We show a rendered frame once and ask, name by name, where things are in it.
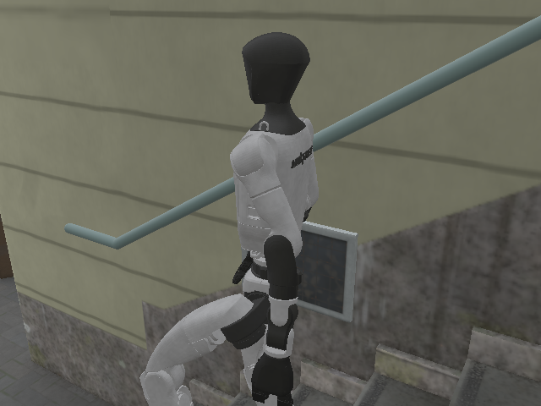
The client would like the left robot upper arm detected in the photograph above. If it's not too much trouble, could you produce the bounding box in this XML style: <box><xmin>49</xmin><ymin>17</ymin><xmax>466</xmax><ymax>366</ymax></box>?
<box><xmin>230</xmin><ymin>133</ymin><xmax>303</xmax><ymax>258</ymax></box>

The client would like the robot right forearm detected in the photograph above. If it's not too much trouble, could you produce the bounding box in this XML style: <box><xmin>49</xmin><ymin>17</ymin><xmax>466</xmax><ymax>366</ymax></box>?
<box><xmin>303</xmin><ymin>207</ymin><xmax>312</xmax><ymax>222</ymax></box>

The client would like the left robot thigh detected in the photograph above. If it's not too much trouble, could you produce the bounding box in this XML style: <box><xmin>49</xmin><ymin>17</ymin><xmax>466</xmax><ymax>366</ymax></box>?
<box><xmin>145</xmin><ymin>294</ymin><xmax>271</xmax><ymax>391</ymax></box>

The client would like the left robot hand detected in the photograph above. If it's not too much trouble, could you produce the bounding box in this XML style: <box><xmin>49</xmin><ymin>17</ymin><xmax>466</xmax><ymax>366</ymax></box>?
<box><xmin>251</xmin><ymin>352</ymin><xmax>293</xmax><ymax>406</ymax></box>

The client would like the robot left forearm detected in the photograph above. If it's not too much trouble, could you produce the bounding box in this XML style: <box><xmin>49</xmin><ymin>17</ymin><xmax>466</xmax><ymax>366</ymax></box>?
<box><xmin>263</xmin><ymin>235</ymin><xmax>303</xmax><ymax>359</ymax></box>

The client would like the right robot hand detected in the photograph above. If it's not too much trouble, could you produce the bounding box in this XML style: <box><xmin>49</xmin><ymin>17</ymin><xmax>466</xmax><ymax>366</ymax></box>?
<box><xmin>232</xmin><ymin>251</ymin><xmax>253</xmax><ymax>284</ymax></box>

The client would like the robot torso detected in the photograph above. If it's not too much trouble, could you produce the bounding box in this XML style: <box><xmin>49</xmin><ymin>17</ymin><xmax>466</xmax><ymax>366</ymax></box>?
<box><xmin>233</xmin><ymin>121</ymin><xmax>313</xmax><ymax>324</ymax></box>

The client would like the right robot upper arm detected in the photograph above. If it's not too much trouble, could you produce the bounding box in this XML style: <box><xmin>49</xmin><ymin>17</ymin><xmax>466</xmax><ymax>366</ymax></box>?
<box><xmin>299</xmin><ymin>118</ymin><xmax>319</xmax><ymax>211</ymax></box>

